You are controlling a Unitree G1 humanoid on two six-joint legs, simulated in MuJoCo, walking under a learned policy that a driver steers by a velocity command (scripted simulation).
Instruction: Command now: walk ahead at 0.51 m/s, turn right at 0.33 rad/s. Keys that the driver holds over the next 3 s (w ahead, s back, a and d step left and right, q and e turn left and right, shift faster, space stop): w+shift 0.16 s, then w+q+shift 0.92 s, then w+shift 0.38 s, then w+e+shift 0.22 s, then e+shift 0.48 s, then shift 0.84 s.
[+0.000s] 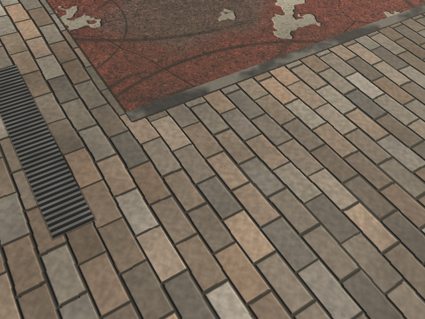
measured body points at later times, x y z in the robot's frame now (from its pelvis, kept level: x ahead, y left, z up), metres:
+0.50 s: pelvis +0.24 -0.07 +0.00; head +0.26 -0.08 +0.45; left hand +0.35 +0.21 -0.09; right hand +0.30 -0.34 -0.14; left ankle +0.14 +0.05 -0.65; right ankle +0.22 -0.17 -0.74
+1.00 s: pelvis +0.62 +0.06 -0.02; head +0.65 +0.06 +0.43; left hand +0.63 +0.35 -0.10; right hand +0.81 -0.17 -0.16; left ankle +0.60 +0.06 -0.74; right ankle +0.73 -0.09 -0.65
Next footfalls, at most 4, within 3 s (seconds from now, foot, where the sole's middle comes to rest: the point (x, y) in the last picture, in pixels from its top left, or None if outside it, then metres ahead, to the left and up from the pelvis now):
0.36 right None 0.26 -0.17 -0.78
0.82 left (187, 278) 0.64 0.08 -0.78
1.24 right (162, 173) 1.08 0.19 -0.78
1.68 left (53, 150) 1.19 0.65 -0.78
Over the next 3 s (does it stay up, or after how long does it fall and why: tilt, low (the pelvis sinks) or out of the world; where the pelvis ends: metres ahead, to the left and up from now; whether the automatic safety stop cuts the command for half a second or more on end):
stays up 1.40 0.73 0.00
